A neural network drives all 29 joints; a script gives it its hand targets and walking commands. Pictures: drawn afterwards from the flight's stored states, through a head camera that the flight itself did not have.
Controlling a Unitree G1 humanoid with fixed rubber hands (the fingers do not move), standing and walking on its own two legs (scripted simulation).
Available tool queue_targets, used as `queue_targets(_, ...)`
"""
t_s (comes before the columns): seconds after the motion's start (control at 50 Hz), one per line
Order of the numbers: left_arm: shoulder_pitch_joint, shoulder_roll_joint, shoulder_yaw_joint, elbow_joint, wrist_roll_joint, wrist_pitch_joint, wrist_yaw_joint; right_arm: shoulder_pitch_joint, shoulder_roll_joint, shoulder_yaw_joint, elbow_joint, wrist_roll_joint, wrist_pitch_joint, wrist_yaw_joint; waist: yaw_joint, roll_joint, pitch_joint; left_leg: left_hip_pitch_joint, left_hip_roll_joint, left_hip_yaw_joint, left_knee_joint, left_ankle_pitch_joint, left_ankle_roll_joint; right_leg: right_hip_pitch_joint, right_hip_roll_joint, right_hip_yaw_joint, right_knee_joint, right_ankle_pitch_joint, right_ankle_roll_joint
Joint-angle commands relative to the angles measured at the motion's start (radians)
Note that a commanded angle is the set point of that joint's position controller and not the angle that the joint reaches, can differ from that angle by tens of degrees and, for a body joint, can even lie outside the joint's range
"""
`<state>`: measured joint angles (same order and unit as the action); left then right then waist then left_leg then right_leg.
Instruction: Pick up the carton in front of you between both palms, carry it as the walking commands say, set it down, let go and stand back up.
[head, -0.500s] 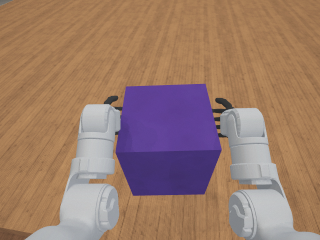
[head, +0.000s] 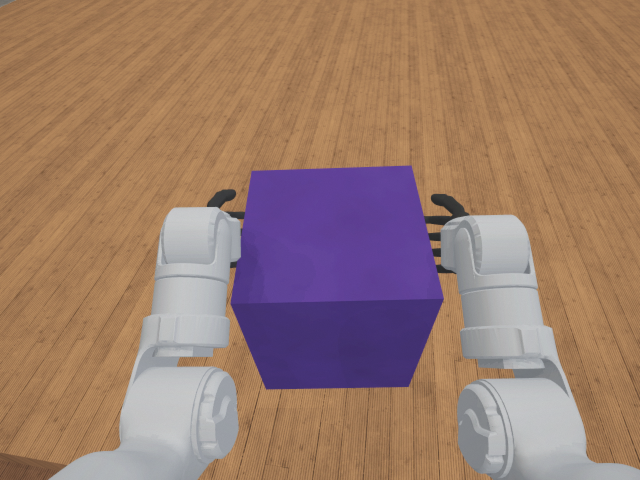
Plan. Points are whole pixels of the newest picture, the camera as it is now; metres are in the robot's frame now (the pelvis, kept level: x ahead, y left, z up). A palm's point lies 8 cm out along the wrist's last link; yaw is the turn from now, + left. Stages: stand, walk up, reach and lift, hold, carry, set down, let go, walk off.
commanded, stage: carry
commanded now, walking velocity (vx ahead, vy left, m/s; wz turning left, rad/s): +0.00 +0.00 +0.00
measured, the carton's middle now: (334, 284) +0.37 +0.00 +0.03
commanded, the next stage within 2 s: none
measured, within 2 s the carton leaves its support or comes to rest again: neither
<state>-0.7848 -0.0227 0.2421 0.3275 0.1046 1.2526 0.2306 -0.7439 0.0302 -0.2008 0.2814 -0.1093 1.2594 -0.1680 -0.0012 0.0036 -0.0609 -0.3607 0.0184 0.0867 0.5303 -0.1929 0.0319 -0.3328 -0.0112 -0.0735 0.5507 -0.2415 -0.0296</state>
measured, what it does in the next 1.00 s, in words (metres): shifts its weight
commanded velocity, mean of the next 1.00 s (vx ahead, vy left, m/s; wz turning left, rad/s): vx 0.19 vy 0.00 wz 0.00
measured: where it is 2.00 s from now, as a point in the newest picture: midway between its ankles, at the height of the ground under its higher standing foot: (351, 357)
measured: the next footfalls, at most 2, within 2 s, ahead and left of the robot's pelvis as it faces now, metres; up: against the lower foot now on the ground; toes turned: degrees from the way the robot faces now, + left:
right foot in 1.36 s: +0.43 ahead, -0.13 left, +0.12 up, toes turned -7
left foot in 1.88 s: +0.74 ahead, +0.02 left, +0.12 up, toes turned +7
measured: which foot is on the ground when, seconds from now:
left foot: down 0.00-1.00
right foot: down 0.00-1.00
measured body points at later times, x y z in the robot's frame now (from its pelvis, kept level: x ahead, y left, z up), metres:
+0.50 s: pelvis +0.00 +0.00 +0.00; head -0.01 +0.00 +0.45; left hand +0.37 +0.15 +0.13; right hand +0.37 -0.14 +0.12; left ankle +0.05 +0.10 -0.73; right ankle +0.03 -0.10 -0.73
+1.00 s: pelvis +0.07 +0.01 +0.00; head +0.04 +0.02 +0.44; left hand +0.44 +0.17 +0.18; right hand +0.44 -0.13 +0.18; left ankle +0.06 +0.10 -0.73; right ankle +0.03 -0.10 -0.73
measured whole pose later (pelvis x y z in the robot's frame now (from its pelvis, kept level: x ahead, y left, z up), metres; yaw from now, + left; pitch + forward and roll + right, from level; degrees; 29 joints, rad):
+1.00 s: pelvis +0.07 +0.01 +0.00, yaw +0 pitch +4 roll +0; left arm -0.91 0.02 0.25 0.32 0.09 1.35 0.23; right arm -0.88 0.00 -0.23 0.29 -0.08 1.36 -0.18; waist 0.00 -0.02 -0.16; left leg -0.35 -0.01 0.09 0.60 -0.32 0.06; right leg -0.33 -0.03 -0.06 0.65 -0.37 -0.05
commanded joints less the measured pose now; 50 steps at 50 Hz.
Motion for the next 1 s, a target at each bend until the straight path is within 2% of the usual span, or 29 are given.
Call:
queue_targets(0.0,-0.704,-1.163,-0.46,-0.074,-0.468,-0.021,-0.379,-0.792,1.141,0.464,-0.134,0.481,-0.049,0.281,0.0,0.0,-0.411,0.162,0.119,-0.114,-0.064,0.116,0.068,0.129,-0.118,0.11,-0.072,0.13,-0.059)
queue_targets(0.62,-0.706,-1.163,-0.459,-0.074,-0.468,-0.021,-0.379,-0.793,1.142,0.462,-0.133,0.481,-0.048,0.281,0.0,0.0,-0.41,0.163,0.12,-0.114,-0.064,0.119,0.068,0.131,-0.118,0.109,-0.073,0.132,-0.058)
queue_targets(0.66,-0.732,-1.163,-0.467,-0.1,-0.478,-0.021,-0.378,-0.824,1.143,0.47,-0.156,0.489,-0.048,0.28,0.004,0.001,-0.409,0.157,0.109,-0.112,-0.085,-0.024,0.077,0.123,-0.106,0.105,-0.088,0.017,-0.066)
queue_targets(0.68,-0.75,-1.162,-0.473,-0.12,-0.487,-0.018,-0.376,-0.847,1.14,0.476,-0.174,0.495,-0.046,0.278,0.007,0.006,-0.402,0.142,0.099,-0.116,-0.089,-0.151,0.089,0.111,-0.09,0.101,-0.081,-0.096,-0.075)
queue_targets(0.72,-0.796,-1.151,-0.485,-0.157,-0.504,-0.009,-0.369,-0.881,1.124,0.482,-0.202,0.507,-0.034,0.27,0.003,0.008,-0.359,0.08,0.094,-0.141,-0.099,-0.375,0.112,0.059,-0.077,0.125,-0.088,-0.315,-0.097)
queue_targets(0.74,-0.824,-1.143,-0.491,-0.175,-0.51,-0.002,-0.365,-0.902,1.112,0.487,-0.217,0.511,-0.027,0.264,0.001,0.004,-0.339,0.05,0.093,-0.149,-0.094,-0.42,0.12,0.044,-0.08,0.142,-0.093,-0.359,-0.108)
queue_targets(0.8,-0.863,-1.098,-0.496,-0.204,-0.521,0.027,-0.348,-0.943,1.071,0.494,-0.247,0.523,0.003,0.245,0.014,-0.038,-0.357,0.008,0.057,-0.103,-0.014,-0.353,0.118,0.099,-0.113,0.198,-0.135,-0.347,-0.14)
queue_targets(0.84,-0.846,-1.061,-0.479,-0.185,-0.513,0.05,-0.338,-0.926,1.051,0.48,-0.219,0.518,0.028,0.238,0.036,-0.119,-0.384,-0.074,-0.003,-0.023,0.145,-0.225,0.101,0.209,-0.193,0.328,-0.223,-0.372,-0.185)
queue_targets(0.86,-0.841,-1.05,-0.467,-0.164,-0.503,0.06,-0.334,-0.922,1.045,0.467,-0.198,0.515,0.04,0.238,0.039,-0.162,-0.383,-0.138,-0.007,-0.014,0.188,-0.205,0.097,0.263,-0.237,0.39,-0.235,-0.366,-0.214)
queue_targets(0.88,-0.832,-1.043,-0.456,-0.14,-0.494,0.069,-0.332,-0.917,1.039,0.452,-0.173,0.51,0.05,0.24,0.036,-0.164,-0.377,-0.171,0.008,-0.02,0.175,-0.19,0.092,0.29,-0.263,0.398,-0.219,-0.315,-0.23)
queue_targets(0.9,-0.83,-1.046,-0.443,-0.114,-0.489,0.077,-0.332,-0.912,1.031,0.434,-0.147,0.502,0.058,0.243,0.031,-0.144,-0.375,-0.138,0.012,-0.023,0.107,-0.171,0.088,0.277,-0.254,0.355,-0.189,-0.198,-0.227)
queue_targets(0.92,-0.83,-1.049,-0.431,-0.087,-0.483,0.082,-0.334,-0.906,1.026,0.413,-0.118,0.494,0.064,0.247,0.02,-0.103,-0.376,-0.04,0.011,-0.027,0.021,-0.14,0.088,0.224,-0.224,0.278,-0.137,-0.085,-0.203)
queue_targets(0.94,-0.821,-1.058,-0.415,-0.056,-0.478,0.085,-0.337,-0.908,1.024,0.389,-0.089,0.485,0.068,0.252,0.005,-0.038,-0.379,0.104,0.033,-0.074,-0.058,-0.097,0.098,0.127,-0.166,0.173,-0.063,-0.002,-0.157)
queue_targets(0.96,-0.835,-1.078,-0.409,-0.044,-0.482,0.087,-0.343,-0.896,1.012,0.366,-0.06,0.469,0.067,0.255,-0.025,0.116,-0.372,0.267,0.111,-0.212,-0.106,-0.012,0.131,-0.028,-0.075,0.049,0.096,0.03,-0.093)
queue_targets(0.98,-0.85,-1.085,-0.395,-0.027,-0.485,0.089,-0.35,-0.862,1.006,0.337,-0.023,0.456,0.065,0.258,-0.065,0.26,-0.381,0.445,0.212,-0.383,-0.167,0.097,0.195,-0.217,-0.029,-0.011,0.269,-0.072,-0.05)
